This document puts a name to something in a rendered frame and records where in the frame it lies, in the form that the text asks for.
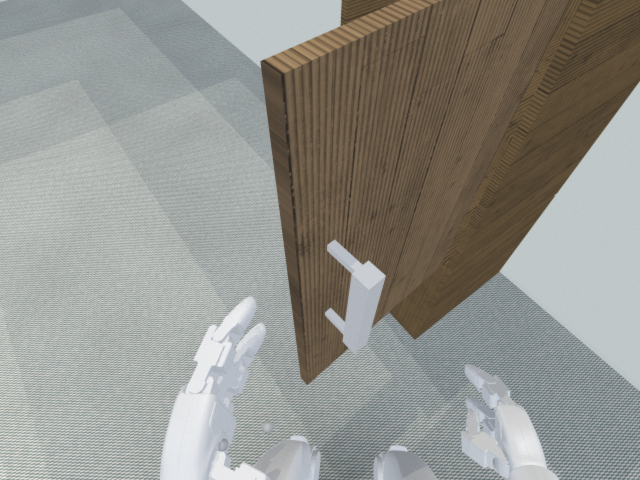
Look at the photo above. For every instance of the left robot shin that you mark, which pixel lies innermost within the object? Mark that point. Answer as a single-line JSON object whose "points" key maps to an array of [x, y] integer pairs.
{"points": [[299, 438]]}

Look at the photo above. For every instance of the robot right hand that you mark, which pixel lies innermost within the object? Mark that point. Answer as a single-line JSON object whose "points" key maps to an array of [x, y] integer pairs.
{"points": [[508, 439]]}

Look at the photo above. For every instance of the robot left thigh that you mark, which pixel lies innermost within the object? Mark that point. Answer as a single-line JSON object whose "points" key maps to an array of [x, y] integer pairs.
{"points": [[290, 460]]}

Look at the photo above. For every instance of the cupboard door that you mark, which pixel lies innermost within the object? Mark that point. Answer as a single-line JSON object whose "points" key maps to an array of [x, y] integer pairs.
{"points": [[382, 131]]}

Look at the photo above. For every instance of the robot left hand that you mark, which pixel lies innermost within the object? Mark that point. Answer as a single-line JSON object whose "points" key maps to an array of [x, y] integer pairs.
{"points": [[202, 413]]}

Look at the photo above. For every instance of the handle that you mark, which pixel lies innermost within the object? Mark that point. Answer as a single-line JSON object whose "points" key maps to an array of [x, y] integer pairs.
{"points": [[365, 289]]}

